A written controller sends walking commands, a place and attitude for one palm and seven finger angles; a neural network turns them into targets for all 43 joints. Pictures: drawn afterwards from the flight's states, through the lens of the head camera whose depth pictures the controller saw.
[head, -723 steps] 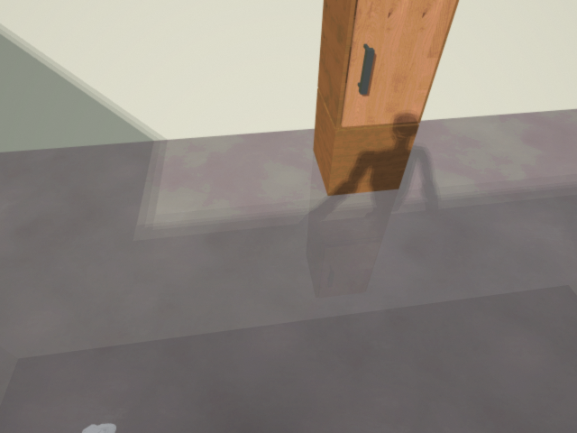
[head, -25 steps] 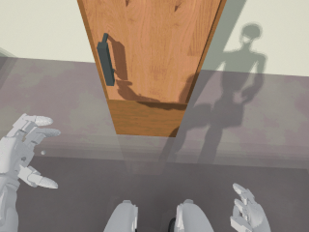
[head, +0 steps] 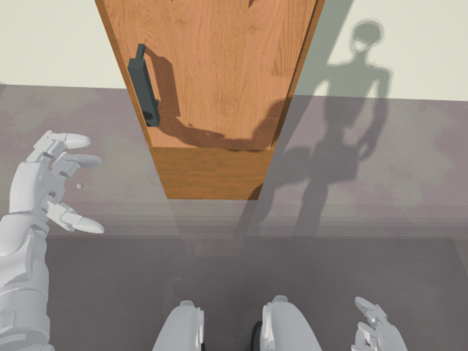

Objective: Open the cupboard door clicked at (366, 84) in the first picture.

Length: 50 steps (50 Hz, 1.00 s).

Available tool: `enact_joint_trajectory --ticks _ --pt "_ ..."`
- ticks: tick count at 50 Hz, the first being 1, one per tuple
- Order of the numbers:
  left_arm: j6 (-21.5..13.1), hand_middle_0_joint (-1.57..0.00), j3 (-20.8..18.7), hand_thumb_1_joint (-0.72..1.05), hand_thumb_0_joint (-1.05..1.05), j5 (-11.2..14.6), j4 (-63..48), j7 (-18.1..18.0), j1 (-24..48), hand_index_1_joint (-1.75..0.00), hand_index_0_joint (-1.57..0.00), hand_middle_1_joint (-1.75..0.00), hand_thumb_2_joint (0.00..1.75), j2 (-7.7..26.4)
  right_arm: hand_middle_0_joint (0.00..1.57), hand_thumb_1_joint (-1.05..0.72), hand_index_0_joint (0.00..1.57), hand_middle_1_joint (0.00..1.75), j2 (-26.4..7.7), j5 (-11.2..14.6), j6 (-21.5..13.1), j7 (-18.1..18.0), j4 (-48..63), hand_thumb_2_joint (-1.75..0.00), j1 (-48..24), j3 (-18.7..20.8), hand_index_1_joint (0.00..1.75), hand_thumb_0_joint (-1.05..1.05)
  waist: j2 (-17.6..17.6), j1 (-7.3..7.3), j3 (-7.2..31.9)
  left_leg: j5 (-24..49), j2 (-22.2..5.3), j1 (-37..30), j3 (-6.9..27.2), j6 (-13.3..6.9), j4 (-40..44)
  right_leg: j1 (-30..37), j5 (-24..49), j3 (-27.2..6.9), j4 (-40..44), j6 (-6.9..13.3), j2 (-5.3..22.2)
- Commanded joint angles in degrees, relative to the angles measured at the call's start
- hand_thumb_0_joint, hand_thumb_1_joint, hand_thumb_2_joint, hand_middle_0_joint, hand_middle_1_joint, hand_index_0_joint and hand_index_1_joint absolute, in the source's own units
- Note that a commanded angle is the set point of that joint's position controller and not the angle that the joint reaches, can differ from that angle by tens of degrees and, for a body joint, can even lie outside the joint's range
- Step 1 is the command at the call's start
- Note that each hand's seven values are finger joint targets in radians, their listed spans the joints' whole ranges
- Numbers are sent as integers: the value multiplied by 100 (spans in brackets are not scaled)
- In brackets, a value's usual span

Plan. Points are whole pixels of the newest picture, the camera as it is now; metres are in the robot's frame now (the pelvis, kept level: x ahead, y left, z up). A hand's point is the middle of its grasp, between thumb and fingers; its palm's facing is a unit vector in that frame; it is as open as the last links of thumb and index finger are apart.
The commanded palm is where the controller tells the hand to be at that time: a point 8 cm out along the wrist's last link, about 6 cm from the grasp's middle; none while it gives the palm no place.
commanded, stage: move the hooked fingers beside the handle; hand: left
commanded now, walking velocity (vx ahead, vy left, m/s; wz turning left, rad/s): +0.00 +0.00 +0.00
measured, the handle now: (147, 88) +0.59 +0.20 +0.02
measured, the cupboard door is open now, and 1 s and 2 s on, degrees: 0 0 0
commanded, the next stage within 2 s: slide the fingers in behind the handle in 1.88 s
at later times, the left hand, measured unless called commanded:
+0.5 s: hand (99, 145) +0.44 +0.25 +0.03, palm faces +0.01 -1.00 -0.03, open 14.0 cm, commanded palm +0.43 +0.29 +0.03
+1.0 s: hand (117, 109) +0.52 +0.24 +0.03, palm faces +0.01 -1.00 -0.03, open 14.0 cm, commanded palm +0.52 +0.27 +0.03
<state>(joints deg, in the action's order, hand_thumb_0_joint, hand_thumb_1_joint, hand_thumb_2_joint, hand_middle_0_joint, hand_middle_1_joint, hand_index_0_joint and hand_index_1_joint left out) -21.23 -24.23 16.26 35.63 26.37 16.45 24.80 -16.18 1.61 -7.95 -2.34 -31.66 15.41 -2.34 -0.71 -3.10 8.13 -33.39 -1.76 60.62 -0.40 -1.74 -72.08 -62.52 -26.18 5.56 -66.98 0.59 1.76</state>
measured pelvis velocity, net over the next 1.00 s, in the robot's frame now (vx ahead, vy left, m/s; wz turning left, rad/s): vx -0.01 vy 0.00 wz -0.03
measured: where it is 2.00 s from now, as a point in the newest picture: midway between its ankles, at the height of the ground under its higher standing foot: outside the picture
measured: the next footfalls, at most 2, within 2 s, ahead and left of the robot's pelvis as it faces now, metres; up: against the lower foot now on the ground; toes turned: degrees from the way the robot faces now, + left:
none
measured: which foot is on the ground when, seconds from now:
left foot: down 0.00-1.00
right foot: down 0.00-1.00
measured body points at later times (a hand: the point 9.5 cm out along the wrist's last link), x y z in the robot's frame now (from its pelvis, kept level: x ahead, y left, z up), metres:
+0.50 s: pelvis +0.00 +0.00 -0.01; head +0.14 +0.02 +0.42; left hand +0.43 +0.30 +0.04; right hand +0.08 -0.28 -0.12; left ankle +0.01 +0.10 -0.63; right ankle +0.05 -0.12 -0.63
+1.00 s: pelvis -0.01 +0.00 -0.02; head +0.17 +0.03 +0.39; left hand +0.52 +0.29 +0.04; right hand +0.00 -0.27 -0.13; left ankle +0.01 +0.10 -0.63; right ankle +0.05 -0.12 -0.63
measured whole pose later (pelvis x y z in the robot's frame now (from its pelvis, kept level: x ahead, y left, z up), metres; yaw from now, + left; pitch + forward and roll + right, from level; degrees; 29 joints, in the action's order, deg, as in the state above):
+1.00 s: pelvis -0.01 +0.00 -0.02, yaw -2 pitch +29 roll -5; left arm -23.5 -29.6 4.7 68.1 22.4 54.1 39.1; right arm -16.9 -1.1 2.6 -0.4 -34.2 19.3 -4.2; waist -1.9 -11.5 6.5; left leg -33.9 -3.0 73.0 0.4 -1.9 -77.4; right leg -74.2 -25.4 6.2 -70.4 0.7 0.7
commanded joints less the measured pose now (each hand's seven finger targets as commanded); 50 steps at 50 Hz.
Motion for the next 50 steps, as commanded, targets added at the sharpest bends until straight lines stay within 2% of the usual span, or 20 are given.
enact_joint_trajectory --ticks 1,8,12,15,16,19,21,22,24,25,28,35,36,37,39,41,42,44,47,50 --pt "-480 -30 -369 -50 0 2 -791 -74 1704 -120 -30 -120 30 1405 20 -90 20 30 -960 -11 -103 -73 488 -90 363 457 30 0 -385 -50 2202 1983 92 -1095 320 99 1145 1517 998 -319 643 90 -248" --pt "-673 -30 -531 -50 0 -143 -349 -78 2378 -120 -30 -120 30 1728 20 -90 20 30 -984 -57 74 -57 289 -90 573 481 30 0 -600 -59 2614 2498 68 -1342 334 120 1028 1526 1364 -344 550 101 -263" --pt "-645 -30 -595 -50 0 -165 189 -83 2698 -120 -30 -120 30 1816 20 -90 20 30 -985 -56 198 -46 256 -90 598 445 30 0 -343 -138 2370 2214 90 -902 277 38 960 1598 1337 -392 561 90 -276" --pt "-697 -30 -625 -50 0 -284 354 -86 3157 -120 -30 -120 30 1985 20 -90 20 30 -991 -78 274 -33 194 -90 674 442 30 0 -593 -172 2542 2132 99 -921 248 33 913 1575 1311 -445 561 73 -259" --pt "-721 -30 -695 -50 0 -318 461 -93 3234 -120 -30 -120 30 2104 20 -90 20 30 -1012 -86 297 -34 170 -90 702 445 30 0 -494 -181 2548 2170 84 -941 279 36 906 1560 1327 -425 545 77 -265" --pt "-803 -30 -595 -50 0 -338 511 -63 3427 -120 -30 -120 30 2027 20 -90 20 30 -1012 -109 367 -2 136 -90 782 457 30 0 -801 -208 2809 2548 60 -1315 333 79 864 1367 1471 -385 488 83 -280" --pt "-779 -30 -514 -50 0 -374 682 -68 3588 -120 -30 -120 30 1983 20 -90 20 30 -1017 -112 423 22 106 -90 798 448 30 0 -758 -261 2680 2467 60 -1229 341 66 856 1304 1405 -383 514 77 -283" --pt "-751 -30 -578 -50 0 -355 882 -61 3651 -120 -30 -120 30 2050 20 -90 20 30 -1036 -113 456 18 107 -90 839 443 30 0 -513 -303 2641 2409 61 -1070 342 30 802 1352 1442 -386 490 81 -304" --pt "-708 -30 -643 -50 0 -459 1241 -84 4002 -120 -30 -120 30 2240 20 -90 20 30 -1060 -113 521 -4 55 -90 870 417 30 0 -419 -395 2430 2094 66 -766 331 3 781 1276 1280 -410 500 49 -286" --pt "-712 -30 -543 -50 0 -522 1285 -92 4201 -120 -30 -120 30 2209 20 -90 20 30 -1046 -115 541 -2 59 -90 867 397 30 0 -608 -408 2385 1998 76 -736 321 6 787 1218 1190 -426 504 58 -280" --pt "-845 -30 -666 -50 0 -581 1113 -154 4619 -120 -30 -120 30 2478 20 -90 20 30 -1085 -171 583 11 37 -90 977 404 30 0 -823 -417 2934 2325 60 -1119 406 31 712 1129 1303 -391 402 68 -296" --pt "-723 -30 -577 -50 0 -760 1736 -212 5152 -120 -30 -120 30 2606 20 -90 20 30 -1127 -207 753 46 -18 -90 1098 329 30 0 -861 -629 2769 2243 38 -909 471 13 618 858 1194 -354 376 54 -313" --pt "-717 -30 -697 -50 0 -792 1767 -243 5178 -120 -30 -120 30 2779 20 -90 20 30 -1160 -210 779 40 -14 -90 1124 337 30 0 -810 -636 2801 2223 31 -891 483 9 606 857 1174 -354 379 50 -315" --pt "-713 -30 -659 -50 0 -792 1828 -250 5233 -120 -30 -120 30 2757 20 -90 20 30 -1155 -219 795 40 -1 -90 1149 321 30 0 -837 -672 2818 2283 31 -916 498 1 590 802 1204 -344 354 60 -331" --pt "-731 -30 -703 -50 0 -855 1743 -291 5522 -120 -30 -120 30 2908 20 -90 20 30 -1166 -243 838 56 -17 -90 1193 303 30 0 -1117 -671 3043 2429 24 -1023 529 34 553 753 1249 -338 297 61 -319" --pt "-721 -30 -692 -50 0 -890 1754 -327 5574 -120 -30 -120 30 2907 20 -90 20 30 -1169 -261 871 77 -35 -90 1250 309 30 0 -1122 -710 3122 2528 4 -1119 548 36 525 705 1288 -329 317 54 -326" --pt "-697 -30 -676 -50 0 -881 1921 -333 5588 -120 -30 -120 30 2859 20 -90 20 30 -1174 -264 893 84 -15 -90 1292 301 30 0 -964 -772 3024 2517 0 -1063 579 25 510 613 1266 -296 293 64 -354" --pt "-653 -30 -837 -50 0 -965 1994 -367 5751 -120 -30 -120 30 3171 20 -90 20 30 -1206 -272 960 81 -40 -90 1347 281 30 0 -1000 -776 3066 2504 -10 -923 568 15 474 703 1316 -318 279 48 -346" --pt "-626 -30 -642 -50 0 -1039 1935 -409 6050 -120 -30 -120 30 3011 20 -90 20 30 -1180 -299 1008 115 -37 -90 1407 264 30 0 -1226 -868 3136 2633 -22 -1071 607 23 435 522 1339 -299 253 69 -360" --pt "-563 -30 -834 -50 0 -1107 2135 -465 6184 -120 -30 -120 30 3330 20 -90 20 30 -1210 -316 1075 124 -65 -90 1486 234 30 0 -1167 -913 3135 2524 -31 -870 581 3 389 603 1329 -324 286 42 -365"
